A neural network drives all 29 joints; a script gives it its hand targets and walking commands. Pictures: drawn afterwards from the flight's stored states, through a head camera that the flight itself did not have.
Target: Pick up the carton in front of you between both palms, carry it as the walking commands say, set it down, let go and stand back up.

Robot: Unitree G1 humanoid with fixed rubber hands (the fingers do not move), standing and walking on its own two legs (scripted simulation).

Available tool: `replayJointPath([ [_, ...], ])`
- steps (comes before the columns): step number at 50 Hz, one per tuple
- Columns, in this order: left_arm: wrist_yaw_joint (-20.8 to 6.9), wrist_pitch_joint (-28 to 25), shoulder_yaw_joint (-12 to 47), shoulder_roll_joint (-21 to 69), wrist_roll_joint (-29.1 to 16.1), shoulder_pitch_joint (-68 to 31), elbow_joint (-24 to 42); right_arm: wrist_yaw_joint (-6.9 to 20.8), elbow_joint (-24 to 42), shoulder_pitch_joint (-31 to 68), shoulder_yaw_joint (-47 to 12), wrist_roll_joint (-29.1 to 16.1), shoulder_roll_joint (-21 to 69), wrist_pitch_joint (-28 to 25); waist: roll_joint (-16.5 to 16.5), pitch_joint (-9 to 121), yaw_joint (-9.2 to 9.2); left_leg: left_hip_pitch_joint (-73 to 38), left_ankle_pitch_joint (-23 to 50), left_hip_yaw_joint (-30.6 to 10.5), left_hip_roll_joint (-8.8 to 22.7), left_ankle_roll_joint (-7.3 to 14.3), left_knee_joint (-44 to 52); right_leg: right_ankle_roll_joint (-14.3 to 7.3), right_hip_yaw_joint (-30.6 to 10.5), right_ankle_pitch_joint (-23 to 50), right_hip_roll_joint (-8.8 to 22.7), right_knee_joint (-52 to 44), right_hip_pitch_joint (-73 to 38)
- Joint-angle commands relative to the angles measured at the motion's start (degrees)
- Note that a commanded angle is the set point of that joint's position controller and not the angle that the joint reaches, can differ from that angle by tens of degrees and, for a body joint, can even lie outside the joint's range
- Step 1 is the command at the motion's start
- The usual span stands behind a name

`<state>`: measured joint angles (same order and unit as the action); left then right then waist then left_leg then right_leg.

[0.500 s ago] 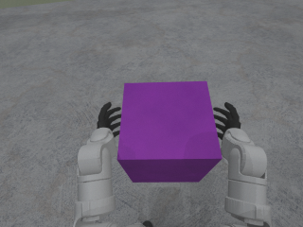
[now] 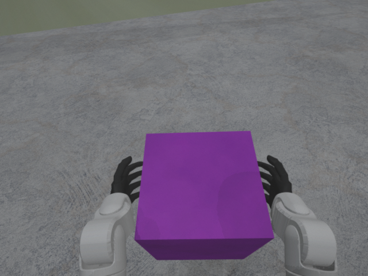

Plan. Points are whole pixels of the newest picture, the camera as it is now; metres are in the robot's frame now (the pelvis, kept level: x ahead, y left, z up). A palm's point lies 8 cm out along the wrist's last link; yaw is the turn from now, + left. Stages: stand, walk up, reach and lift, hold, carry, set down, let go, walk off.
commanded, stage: carry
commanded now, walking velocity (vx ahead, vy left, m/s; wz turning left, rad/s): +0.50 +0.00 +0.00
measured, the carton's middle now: (199, 201) +0.28 +0.00 +0.03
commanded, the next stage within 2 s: none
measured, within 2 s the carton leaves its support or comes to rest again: neither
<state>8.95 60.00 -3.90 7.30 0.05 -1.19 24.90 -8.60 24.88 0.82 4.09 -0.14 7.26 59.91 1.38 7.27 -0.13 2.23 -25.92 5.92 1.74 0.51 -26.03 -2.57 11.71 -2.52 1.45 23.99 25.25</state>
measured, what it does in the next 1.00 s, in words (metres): walks ahead: left foot, then right foot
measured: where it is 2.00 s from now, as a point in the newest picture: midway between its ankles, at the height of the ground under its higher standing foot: (190, 140)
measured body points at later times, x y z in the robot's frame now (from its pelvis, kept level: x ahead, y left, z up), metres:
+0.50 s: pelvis +0.30 +0.04 -0.01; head +0.27 +0.06 +0.44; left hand +0.54 +0.19 +0.07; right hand +0.54 -0.11 +0.08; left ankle +0.40 +0.13 -0.73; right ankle +0.11 -0.09 -0.69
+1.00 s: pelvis +0.61 +0.00 +0.00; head +0.59 -0.02 +0.45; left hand +0.85 +0.16 +0.08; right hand +0.85 -0.15 +0.07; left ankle +0.44 +0.12 -0.67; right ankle +0.69 -0.09 -0.73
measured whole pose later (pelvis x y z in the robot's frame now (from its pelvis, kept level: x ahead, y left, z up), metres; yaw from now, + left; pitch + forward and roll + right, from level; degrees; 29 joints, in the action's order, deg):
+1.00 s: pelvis +0.61 +0.00 +0.00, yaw +1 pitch +4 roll +0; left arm 8.7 65.7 -1.9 7.6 0.6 3.6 27.1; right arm -8.9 29.5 -4.4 3.3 1.0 7.7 67.3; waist 2.4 8.2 0.8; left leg 11.5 -26.8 5.5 5.5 -1.7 -52.6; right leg -4.4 14.3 -9.7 3.8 31.1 24.9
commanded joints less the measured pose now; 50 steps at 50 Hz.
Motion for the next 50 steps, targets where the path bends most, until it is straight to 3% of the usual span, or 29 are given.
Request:
replayJointPath([
  [1, -1.2, 2.6, 30.8, 39.1, -8.7, -14.2, 8.2, 0.9, 12.0, 15.3, -31.9, -9.0, 38.2, 3.0, -16.2, 22.3, 1.22, 32.4, 8.0, 1.6, -1.4, -1.9, -36.4, -11.0, -36.5, -1.2, 23.6, -4.7, -46.5],
  [2, -1.5, 3.2, 30.7, 39.6, -9.1, -13.2, 8.0, 1.1, 13.2, 16.9, -32.9, -9.9, 37.4, 3.8, -16.2, 18.5, 1.41, 40.4, -2.8, -3.2, -1.3, -0.9, -44.3, -13.0, -39.3, 2.6, 24.1, -7.3, -43.9],
  [3, -1.9, 3.6, 31.0, 40.3, -9.6, -14.0, 9.0, 1.5, 13.1, 18.0, -33.7, -10.6, 38.5, 4.3, -12.2, 15.7, 1.35, 41.4, -2.2, -5.2, 1.5, 0.2, -46.0, -11.9, -33.8, 5.6, 22.4, -7.0, -39.4],
  [4, -2.3, 3.8, 31.6, 41.2, -9.9, -15.3, 9.9, 1.9, 12.7, 18.7, -34.0, -10.8, 39.8, 4.3, -6.7, 14.1, 1.23, 40.2, 1.1, -5.8, 3.5, 0.4, -44.0, -10.0, -29.2, 4.5, 21.0, -8.2, -34.7],
  [5, -2.7, 3.8, 32.5, 41.9, -10.4, -17.0, 10.9, 2.2, 12.3, 18.8, -34.1, -10.7, 41.0, 4.3, -3.7, 11.8, 0.97, 37.8, 4.2, -6.3, 5.6, 0.2, -39.6, -8.0, -25.2, 0.1, 19.7, -10.6, -28.9],
  [7, -3.5, 3.7, 33.8, 42.5, -11.2, -18.8, 11.4, 2.6, 11.2, 18.8, -34.0, -10.0, 42.4, 4.1, -5.1, 9.7, 0.68, 32.6, 8.2, -3.9, 5.6, -0.8, -30.3, -5.2, -17.5, -8.8, 16.7, -14.7, -21.6],
  [10, -3.9, 3.7, 34.2, 41.4, -11.3, -17.0, 10.6, 2.4, 10.0, 16.9, -33.7, -8.7, 42.0, 3.9, -7.7, 6.5, 0.60, 30.8, 13.7, -1.1, 5.7, -2.3, -18.6, -5.9, -12.8, -13.4, 15.2, -18.4, -18.3],
  [15, -3.2, 4.2, 33.1, 38.2, -10.1, -14.4, 9.8, 1.4, 9.7, 14.8, -32.9, -7.8, 39.2, 4.4, -8.6, 2.7, 0.98, 28.9, 22.7, 3.2, 4.0, -2.1, -6.5, -4.1, -7.5, -6.9, 13.1, -17.7, -20.0],
  [19, -2.0, 4.9, 32.0, 35.7, -8.9, -13.8, 8.9, 0.9, 9.5, 14.5, -31.9, -7.7, 36.1, 5.2, -9.5, 0.2, 1.20, 26.8, 23.0, 5.2, 3.6, -1.0, -2.1, -2.9, -6.1, -2.4, 13.2, -13.9, -23.3],
  [21, -1.4, 5.2, 31.8, 34.4, -8.6, -14.7, 8.5, 0.6, 8.5, 14.1, -30.8, -7.5, 34.5, 5.3, -8.3, 2.3, 0.39, 17.3, 18.7, 9.0, 0.6, -0.1, 0.0, -1.4, -3.0, 6.0, 11.5, -4.2, -21.6],
  [22, -1.1, 5.3, 31.9, 34.1, -8.5, -14.7, 8.6, 0.5, 7.8, 13.3, -30.1, -7.5, 34.0, 5.3, -5.9, 5.8, -0.33, 6.7, 15.8, 9.3, -0.6, 0.5, 0.3, 0.1, 0.2, 10.3, 9.2, 5.8, -17.6],
  [23, -0.8, 5.5, 31.8, 33.4, -8.6, -14.6, 9.4, 0.3, 7.4, 12.8, -29.4, -7.5, 33.3, 5.2, 2.2, 9.7, -1.50, -5.1, 6.7, -6.3, 9.2, 3.7, 5.2, 3.2, 1.5, 4.6, 5.4, 20.4, -6.4],
  [24, -0.8, 5.7, 32.5, 33.2, -9.1, -14.9, 11.4, 0.2, 7.1, 12.8, -29.5, -7.8, 33.9, 4.9, 17.8, 15.1, -1.90, -16.0, 4.5, -29.3, 21.6, 10.8, 11.7, 5.4, -0.4, -13.3, -0.7, 38.0, 7.4],
  [25, -1.1, 5.5, 34.0, 34.8, -9.9, -15.4, 11.6, 0.5, 7.4, 11.6, -29.7, -8.6, 36.2, 4.6, 16.9, 14.0, -1.23, -15.6, 15.1, -33.5, 23.1, 11.7, 14.3, 4.2, -7.8, -25.0, -0.5, 45.6, 14.1],
  [26, -1.6, 5.0, 34.6, 37.8, -10.1, -15.7, 11.1, 1.1, 8.9, 12.8, -30.7, -9.4, 38.7, 4.1, 11.4, 13.9, -1.16, -13.5, 21.5, -27.4, 21.8, 11.2, 12.3, 2.6, -10.5, -24.2, 2.6, 48.8, 15.2],
  [27, -2.3, 4.5, 34.9, 40.9, -10.2, -15.8, 10.6, 1.8, 9.9, 14.3, -31.7, -9.9, 41.3, 3.6, 5.3, 14.6, -1.05, -11.1, 22.1, -23.2, 20.9, 9.9, 11.3, 1.8, -11.5, -21.1, 4.7, 47.9, 15.1],
  [28, -2.9, 3.8, 34.9, 43.5, -10.1, -16.0, 10.1, 2.5, 11.0, 16.0, -32.9, -10.3, 43.6, 2.9, 2.0, 13.5, -0.81, -6.5, 21.1, -18.8, 19.9, 8.0, 12.5, 1.4, -12.2, -17.8, 6.4, 43.7, 13.2],
  [30, -3.7, 2.6, 35.3, 46.0, -9.6, -16.1, 10.2, 3.7, 12.0, 17.7, -34.8, -11.2, 45.8, 1.8, 3.8, 12.6, -0.54, -0.7, 14.2, -12.0, 17.6, 5.9, 16.0, 1.5, -10.3, -14.1, 6.4, 36.0, 9.0],
  [33, -3.6, 1.4, 35.3, 46.2, -8.5, -14.1, 10.8, 4.7, 12.6, 16.3, -36.1, -12.1, 44.8, 1.2, 6.0, 10.3, -0.53, 0.6, 10.5, -7.3, 16.7, 6.9, 19.6, 2.7, -7.3, -10.9, 6.0, 25.7, 8.8],
  [36, -3.0, 1.5, 35.0, 44.0, -8.2, -12.6, 12.2, 4.5, 14.0, 15.1, -36.2, -12.3, 42.0, 1.4, 5.9, 7.7, -0.66, -0.5, 14.3, -3.5, 15.1, 6.9, 20.0, 3.5, -4.9, -5.4, 5.6, 14.9, 9.0],
  [41, -1.7, 3.8, 33.6, 36.6, -8.4, -11.0, 12.8, 2.2, 12.9, 11.5, -33.2, -9.7, 35.5, 3.6, 6.8, 3.0, -0.99, -2.6, 21.3, 0.8, 13.5, 5.6, 17.8, 3.0, -1.3, -0.3, 4.0, 6.0, 6.9],
  [44, -1.1, 5.2, 32.1, 33.0, -8.5, -10.9, 12.1, 0.9, 12.3, 11.8, -31.7, -8.3, 32.8, 5.1, 7.0, 1.7, -0.56, -2.7, 25.7, 3.0, 13.0, 4.0, 11.9, 1.9, 1.7, -2.5, 2.7, 2.2, 0.1],
  [45, -1.0, 5.6, 31.4, 32.3, -8.5, -10.3, 11.4, 0.5, 12.2, 12.2, -31.6, -8.1, 32.4, 5.6, 5.5, 2.8, 0.15, -0.3, 29.8, 5.6, 11.3, 2.9, 5.5, 1.6, 3.8, -4.7, 0.7, 0.8, -6.7],
  [46, -1.0, 5.8, 30.8, 31.9, -8.5, -10.1, 10.8, 0.2, 11.8, 11.6, -31.6, -8.0, 32.0, 6.0, 2.8, 5.9, 0.60, 5.6, 32.4, 8.1, 9.0, 1.3, -4.8, 1.0, 2.7, -8.1, 0.6, 1.4, -18.2],
  [47, -0.8, 6.0, 30.1, 31.5, -8.3, -9.3, 10.1, 0.0, 12.7, 12.1, -31.9, -8.2, 31.2, 6.4, -7.5, 9.0, 1.88, 16.5, 23.9, 9.0, 4.6, -1.8, -20.3, -1.9, -15.4, -16.2, 11.7, -5.1, -27.4],
  [48, -0.9, 5.9, 30.1, 32.0, -8.7, -10.3, 9.5, 0.0, 14.0, 13.1, -32.8, -8.4, 31.8, 6.6, -22.0, 12.8, 1.74, 32.9, 2.2, 5.3, -1.6, -3.5, -35.6, -9.0, -37.0, -16.6, 23.1, -10.9, -39.9],
  [49, -1.4, 5.7, 30.4, 34.4, -9.5, -10.1, 9.8, 0.3, 14.1, 14.1, -33.8, -9.4, 33.8, 6.6, -19.3, 11.7, 1.50, 38.3, -3.0, -1.8, 0.2, -1.8, -43.0, -10.0, -38.0, -6.4, 23.9, -11.8, -38.8],
  [50, -2.1, 5.3, 31.4, 37.3, -10.2, -11.4, 10.6, 0.8, 13.7, 15.1, -34.6, -9.8, 36.9, 6.2, -14.7, 11.8, 1.46, 39.2, -1.6, -3.8, 2.5, -0.2, -46.0, -9.3, -31.9, 0.4, 22.1, -9.6, -36.5],
])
